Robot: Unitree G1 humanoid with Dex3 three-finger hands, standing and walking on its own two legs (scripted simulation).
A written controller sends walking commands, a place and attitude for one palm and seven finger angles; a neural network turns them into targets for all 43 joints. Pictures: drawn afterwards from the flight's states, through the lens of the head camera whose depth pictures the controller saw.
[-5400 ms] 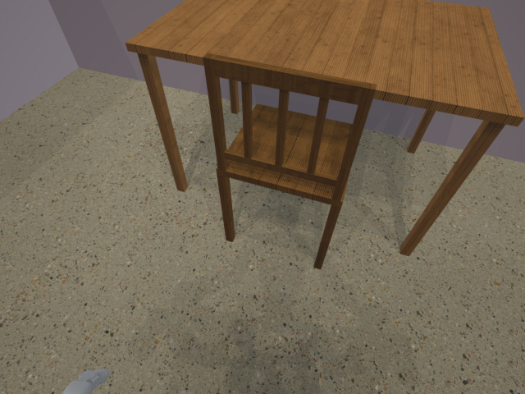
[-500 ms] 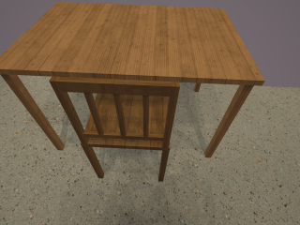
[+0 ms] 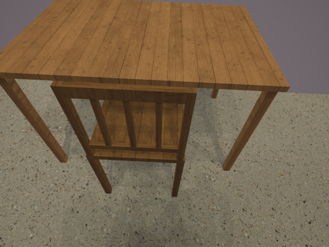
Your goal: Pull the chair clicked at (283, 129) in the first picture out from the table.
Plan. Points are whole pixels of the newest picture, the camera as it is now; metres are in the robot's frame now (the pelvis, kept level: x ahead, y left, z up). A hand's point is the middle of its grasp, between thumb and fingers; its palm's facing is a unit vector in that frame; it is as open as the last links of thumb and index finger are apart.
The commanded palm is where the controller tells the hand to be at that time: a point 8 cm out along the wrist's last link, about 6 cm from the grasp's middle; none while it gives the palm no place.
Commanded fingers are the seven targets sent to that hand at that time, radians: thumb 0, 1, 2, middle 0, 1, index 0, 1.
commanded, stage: look again from close up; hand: left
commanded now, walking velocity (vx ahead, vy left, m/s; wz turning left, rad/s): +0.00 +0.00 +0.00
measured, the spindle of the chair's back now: (130, 125) +0.52 +0.16 -0.09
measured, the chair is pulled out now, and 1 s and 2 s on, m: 0.00 0.00 0.00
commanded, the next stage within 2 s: shuffle to correct the standing spot in 0.16 s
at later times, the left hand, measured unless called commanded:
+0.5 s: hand out of the picture +0.00 +0.16 -0.18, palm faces +0.02 -0.98 -0.18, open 7.4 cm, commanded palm none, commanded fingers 0.00 0.90 0.90 -0.20 -0.30 -0.20 -0.30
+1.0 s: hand out of the picture +0.11 +0.15 -0.17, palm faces +0.05 -0.97 -0.24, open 7.4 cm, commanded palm none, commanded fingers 0.00 0.90 0.90 -0.20 -0.30 -0.20 -0.30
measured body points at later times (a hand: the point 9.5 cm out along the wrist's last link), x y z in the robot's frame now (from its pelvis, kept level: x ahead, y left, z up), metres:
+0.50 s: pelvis +0.03 -0.01 +0.00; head +0.04 -0.01 +0.44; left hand +0.00 +0.21 -0.17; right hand +0.04 -0.24 -0.16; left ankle +0.03 +0.10 -0.74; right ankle -0.06 -0.14 -0.73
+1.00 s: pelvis +0.08 -0.04 -0.01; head +0.11 -0.05 +0.44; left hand +0.11 +0.20 -0.16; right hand +0.10 -0.26 -0.18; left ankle +0.02 +0.08 -0.72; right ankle +0.10 -0.15 -0.74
